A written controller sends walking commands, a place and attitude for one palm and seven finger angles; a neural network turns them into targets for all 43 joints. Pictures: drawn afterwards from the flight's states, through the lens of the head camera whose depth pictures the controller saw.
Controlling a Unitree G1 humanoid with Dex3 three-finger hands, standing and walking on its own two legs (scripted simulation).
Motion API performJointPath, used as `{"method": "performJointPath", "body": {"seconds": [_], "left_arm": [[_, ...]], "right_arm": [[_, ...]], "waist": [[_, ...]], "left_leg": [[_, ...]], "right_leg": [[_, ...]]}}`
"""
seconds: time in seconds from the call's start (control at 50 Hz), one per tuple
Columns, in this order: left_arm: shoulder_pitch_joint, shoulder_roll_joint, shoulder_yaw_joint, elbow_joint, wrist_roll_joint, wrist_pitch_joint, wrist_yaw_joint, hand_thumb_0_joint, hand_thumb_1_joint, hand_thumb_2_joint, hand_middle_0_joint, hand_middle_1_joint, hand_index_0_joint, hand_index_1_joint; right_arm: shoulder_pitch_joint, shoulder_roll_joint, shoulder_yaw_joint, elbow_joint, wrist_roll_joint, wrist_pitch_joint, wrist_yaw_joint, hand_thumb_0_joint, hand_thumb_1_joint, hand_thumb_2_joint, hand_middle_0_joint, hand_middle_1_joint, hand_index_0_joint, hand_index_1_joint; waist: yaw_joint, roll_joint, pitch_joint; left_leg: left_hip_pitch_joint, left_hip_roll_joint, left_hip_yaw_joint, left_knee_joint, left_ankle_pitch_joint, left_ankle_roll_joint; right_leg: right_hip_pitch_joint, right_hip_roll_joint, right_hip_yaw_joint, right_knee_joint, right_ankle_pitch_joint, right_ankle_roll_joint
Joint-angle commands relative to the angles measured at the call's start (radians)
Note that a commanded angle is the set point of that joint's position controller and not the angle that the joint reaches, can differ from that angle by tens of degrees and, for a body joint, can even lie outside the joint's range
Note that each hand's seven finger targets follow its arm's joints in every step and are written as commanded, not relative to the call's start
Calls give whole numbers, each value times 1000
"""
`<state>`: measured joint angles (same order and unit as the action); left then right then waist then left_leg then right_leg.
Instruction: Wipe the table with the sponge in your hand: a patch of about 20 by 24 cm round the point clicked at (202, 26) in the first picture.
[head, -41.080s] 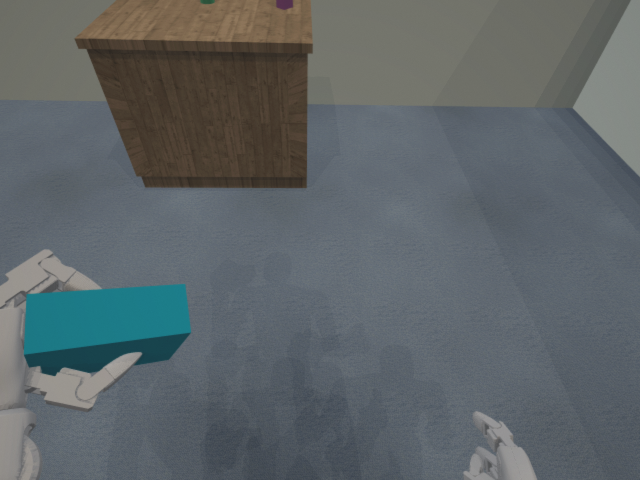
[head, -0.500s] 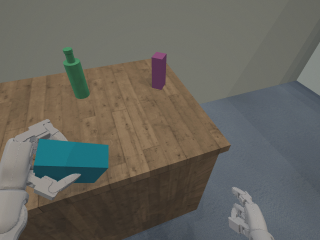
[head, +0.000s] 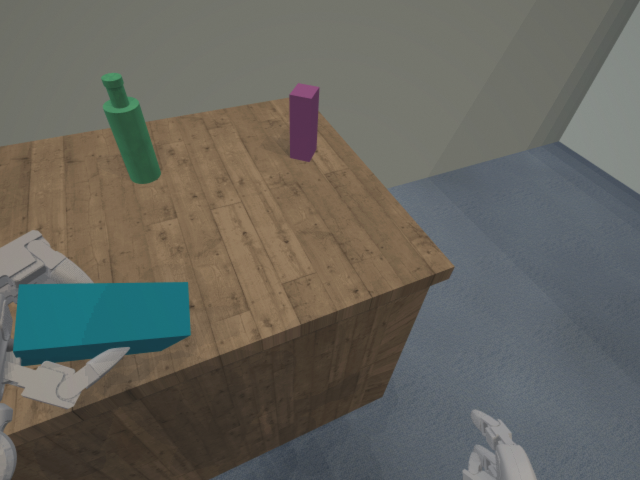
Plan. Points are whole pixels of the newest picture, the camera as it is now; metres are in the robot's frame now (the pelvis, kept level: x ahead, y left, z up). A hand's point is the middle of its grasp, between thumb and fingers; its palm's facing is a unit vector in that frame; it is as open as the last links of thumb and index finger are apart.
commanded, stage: step back with the hand held close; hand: left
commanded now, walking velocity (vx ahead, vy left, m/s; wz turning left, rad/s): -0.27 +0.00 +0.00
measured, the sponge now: (128, 322) +0.22 +0.20 +0.16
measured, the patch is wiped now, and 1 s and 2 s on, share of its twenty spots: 1.00 1.00 1.00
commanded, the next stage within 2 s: stop stepping back and stand still in 0.74 s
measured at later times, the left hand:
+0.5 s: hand (75, 394) +0.15 +0.20 +0.18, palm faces +0.31 -0.89 -0.34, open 9.1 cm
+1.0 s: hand out of the picture -0.03 +0.17 +0.17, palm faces +0.36 -0.85 -0.39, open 9.1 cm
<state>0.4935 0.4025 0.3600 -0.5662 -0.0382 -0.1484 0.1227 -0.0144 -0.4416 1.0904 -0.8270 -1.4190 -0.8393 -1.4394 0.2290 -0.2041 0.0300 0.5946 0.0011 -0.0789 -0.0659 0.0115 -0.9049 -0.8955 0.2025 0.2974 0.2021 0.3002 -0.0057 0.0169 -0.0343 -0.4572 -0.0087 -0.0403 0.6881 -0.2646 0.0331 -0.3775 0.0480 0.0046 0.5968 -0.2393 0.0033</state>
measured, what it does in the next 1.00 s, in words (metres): walks backwards: right foot, then left foot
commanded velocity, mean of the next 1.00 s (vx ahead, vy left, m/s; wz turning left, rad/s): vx -0.25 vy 0.03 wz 0.00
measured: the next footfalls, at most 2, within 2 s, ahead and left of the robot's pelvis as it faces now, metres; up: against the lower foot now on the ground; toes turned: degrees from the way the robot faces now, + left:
right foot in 0.34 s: +0.01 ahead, -0.13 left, +0.00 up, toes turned +1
left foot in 0.58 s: -0.06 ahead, +0.13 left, +0.00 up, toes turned +2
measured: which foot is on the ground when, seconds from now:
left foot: down 0.00-0.36, up 0.38-0.56, down 0.58-0.86, up 0.88-1.00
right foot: down 0.00-0.16, up 0.18-0.32, down 0.34-0.60, up 0.62-0.82, down 0.84-1.00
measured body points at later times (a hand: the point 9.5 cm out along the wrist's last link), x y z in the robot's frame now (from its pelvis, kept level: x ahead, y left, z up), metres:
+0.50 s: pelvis -0.07 -0.02 +0.01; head -0.05 +0.01 +0.45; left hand +0.13 +0.25 +0.20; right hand +0.10 -0.25 -0.07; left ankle -0.06 +0.10 -0.67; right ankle -0.03 -0.13 -0.72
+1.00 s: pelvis -0.23 -0.06 +0.00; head -0.24 -0.05 +0.45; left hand -0.05 +0.22 +0.20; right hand -0.07 -0.29 -0.09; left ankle -0.24 +0.09 -0.65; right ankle -0.12 -0.14 -0.72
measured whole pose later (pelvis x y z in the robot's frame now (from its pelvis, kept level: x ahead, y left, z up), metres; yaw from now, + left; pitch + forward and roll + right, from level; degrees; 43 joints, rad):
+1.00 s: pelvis -0.23 -0.06 +0.00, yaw +1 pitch +0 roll +1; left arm 0.51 0.38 0.33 -0.56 -0.06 -0.11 0.13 -0.01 -0.44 1.09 -0.83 -1.42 -0.84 -1.44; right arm 0.21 -0.20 0.02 0.64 0.02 -0.07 -0.05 0.01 -0.91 -0.90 0.20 0.30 0.20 0.30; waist -0.02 -0.03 -0.02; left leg -0.55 0.01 -0.01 1.17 -0.40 -0.02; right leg -0.46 0.01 -0.02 0.61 -0.15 -0.05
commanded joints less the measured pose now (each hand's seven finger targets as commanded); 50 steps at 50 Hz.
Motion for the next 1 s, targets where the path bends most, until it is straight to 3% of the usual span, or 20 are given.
{"method": "performJointPath", "body": {"seconds": [0.0,0.08,0.14,0.16,0.24,0.3,0.36,0.4,0.5,0.54,0.56,0.58,0.6,0.62,0.66,0.8,0.84,0.86,0.92,0.98], "left_arm": [[-117,171,106,-194,-15,-57,27,0,100,1300,-1200,-1600,-1200,-1600],[-100,176,121,-236,-20,-59,34,0,100,1300,-1200,-1600,-1200,-1600],[-124,145,124,-246,9,-60,34,0,100,1300,-1200,-1600,-1200,-1600],[-147,151,132,-228,23,-55,35,0,100,1300,-1200,-1600,-1200,-1600],[-163,108,75,-200,1,-44,36,0,100,1300,-1200,-1600,-1200,-1600],[-174,126,64,-219,14,-47,27,0,100,1300,-1200,-1600,-1200,-1600],[-145,130,42,-214,-8,-63,25,0,100,1300,-1200,-1600,-1200,-1600],[-77,190,116,-251,-12,-57,32,0,100,1300,-1200,-1600,-1200,-1600],[8,209,170,-231,-9,-64,49,0,100,1300,-1200,-1600,-1200,-1600],[-11,196,163,-304,-26,-79,52,0,100,1300,-1200,-1600,-1200,-1600],[-17,204,177,-326,-30,-84,54,0,100,1300,-1200,-1600,-1200,-1600],[4,182,164,-287,-30,-83,47,0,100,1300,-1200,-1600,-1200,-1600],[17,197,170,-322,-27,-84,47,0,100,1300,-1200,-1600,-1200,-1600],[-21,166,146,-342,-17,-75,46,0,100,1300,-1200,-1600,-1200,-1600],[-41,116,102,-299,-7,-53,47,0,100,1300,-1200,-1600,-1200,-1600],[-27,144,119,-224,-2,-40,41,0,100,1300,-1200,-1600,-1200,-1600],[-65,162,117,-190,5,-63,36,0,100,1300,-1200,-1600,-1200,-1600],[-42,159,104,-168,-14,-49,34,0,100,1300,-1200,-1600,-1200,-1600],[-59,156,107,-180,-23,-7,30,0,100,1300,-1200,-1600,-1200,-1600],[-104,171,103,-140,-28,9,27,0,100,1300,-1200,-1600,-1200,-1600]], "right_arm": [[-89,-147,-69,-146,0,-29,-11,0,-900,-900,200,300,200,300],[-116,-141,-64,-181,8,-22,-15,0,-900,-900,200,300,200,300],[-130,-164,-71,-188,-5,-38,-14,0,-900,-900,200,300,200,300],[-119,-157,-74,-181,-14,-48,-11,0,-900,-900,200,300,200,300],[-95,-133,-67,-147,-9,-69,3,0,-900,-900,200,300,200,300],[-126,-145,-57,-147,-8,-62,6,0,-900,-900,200,300,200,300],[-107,-124,-78,-149,20,-46,2,0,-900,-900,200,300,200,300],[-141,-97,-63,-167,7,-24,8,0,-900,-900,200,300,200,300],[-141,-93,-53,-165,9,12,-11,0,-900,-900,200,300,200,300],[-113,-132,-79,-174,11,0,-16,0,-900,-900,200,300,200,300],[-110,-143,-95,-176,14,-20,-12,0,-900,-900,200,300,200,300],[-83,-152,-110,-161,20,-41,-1,0,-900,-900,200,300,200,300],[-62,-133,-96,-148,-6,-67,6,0,-900,-900,200,300,200,300],[-52,-124,-90,-126,-11,-77,15,0,-900,-900,200,300,200,300],[-47,-137,-102,-108,10,-92,30,0,-900,-900,200,300,200,300],[-100,-150,-78,-150,1,-86,16,0,-900,-900,200,300,200,300],[-104,-127,-77,-155,4,-94,11,0,-900,-900,200,300,200,300],[-68,-142,-112,-159,33,-89,3,0,-900,-900,200,300,200,300],[-96,-82,-54,-130,20,-40,5,0,-900,-900,200,300,200,300],[-125,-106,-49,-102,8,-34,-10,0,-900,-900,200,300,200,300]], "waist": [[-18,-67,-85],[-10,-22,-105],[-3,263,-87],[-5,256,-71],[11,146,-98],[12,177,-95],[0,-253,-111],[1,-180,-151],[-15,-73,-167],[-15,67,-213],[0,201,-216],[1,206,-217],[-12,285,-238],[-22,232,-205],[-10,177,-146],[21,142,-85],[17,-129,-48],[17,-350,-128],[-47,-129,-131],[-42,-202,-76]], "left_leg": [[93,49,-79,42,-195,-11],[81,91,-119,-89,-200,12],[-82,262,-345,-432,-463,93],[-136,307,-385,-478,-471,127],[118,270,-263,-339,-17,108],[36,219,-196,-230,-80,56],[58,-9,5,329,-190,-63],[-4,14,-45,540,-250,-66],[31,61,4,-34,-121,-46],[211,172,-74,-271,284,8],[334,309,-194,-288,594,62],[447,362,-203,-255,817,91],[474,382,-269,-231,890,136],[453,358,-236,-207,921,130],[366,316,-134,-224,796,97],[19,232,-97,-171,17,30],[-63,81,55,198,-279,-42],[-21,-7,29,530,-280,-65],[32,58,-41,634,-143,-55],[128,37,59,401,-168,-33]], "right_leg": [[-122,-241,223,-177,69,-123],[-115,-177,139,-75,48,-73],[9,9,13,263,-161,12],[34,20,28,395,-186,23],[-57,-18,45,174,-226,6],[124,-39,56,-115,13,-13],[-47,-358,315,-298,286,-178],[-28,-405,300,-233,540,-227],[123,-331,188,-32,721,-117],[37,-191,96,111,427,-30],[-116,-82,33,216,34,16],[-258,-24,41,337,-240,14],[-348,-32,76,461,-346,24],[-328,-43,99,458,-335,24],[-239,-58,80,350,-196,26],[156,-37,-16,-104,79,25],[98,-213,114,-277,223,-58],[-36,-413,414,-383,51,-164],[-181,-367,314,-289,-197,-146],[-309,-308,213,-366,-452,-65]]}}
